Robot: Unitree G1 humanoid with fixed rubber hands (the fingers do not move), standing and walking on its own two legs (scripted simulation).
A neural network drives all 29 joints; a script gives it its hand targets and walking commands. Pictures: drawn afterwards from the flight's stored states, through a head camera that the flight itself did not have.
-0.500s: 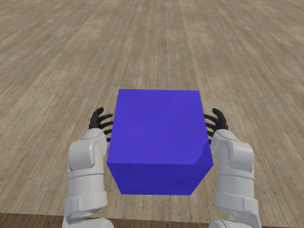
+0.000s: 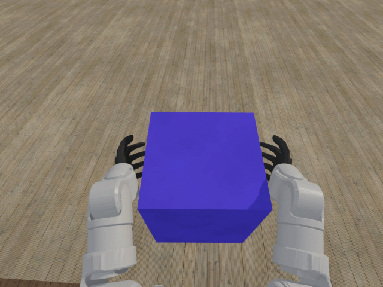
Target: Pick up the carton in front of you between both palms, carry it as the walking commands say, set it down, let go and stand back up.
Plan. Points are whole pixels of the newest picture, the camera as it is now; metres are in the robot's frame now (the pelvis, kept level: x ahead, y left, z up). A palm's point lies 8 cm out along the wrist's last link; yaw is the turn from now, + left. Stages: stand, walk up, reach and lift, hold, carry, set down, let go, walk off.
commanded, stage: carry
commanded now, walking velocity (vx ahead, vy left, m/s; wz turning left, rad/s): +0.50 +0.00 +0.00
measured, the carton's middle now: (200, 183) +0.33 +0.01 +0.04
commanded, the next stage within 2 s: none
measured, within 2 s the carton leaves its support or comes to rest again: neither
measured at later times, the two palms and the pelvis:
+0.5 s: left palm (138, 98) +0.57 +0.19 +0.09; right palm (249, 102) +0.56 -0.12 +0.09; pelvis +0.25 +0.04 -0.01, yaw +1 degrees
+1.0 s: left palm (167, 82) +0.88 +0.15 -0.05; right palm (241, 82) +0.90 -0.15 -0.05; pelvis +0.58 -0.02 -0.09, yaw +1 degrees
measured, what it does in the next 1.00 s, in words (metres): goes down: left foot, then right foot 0.08 m lower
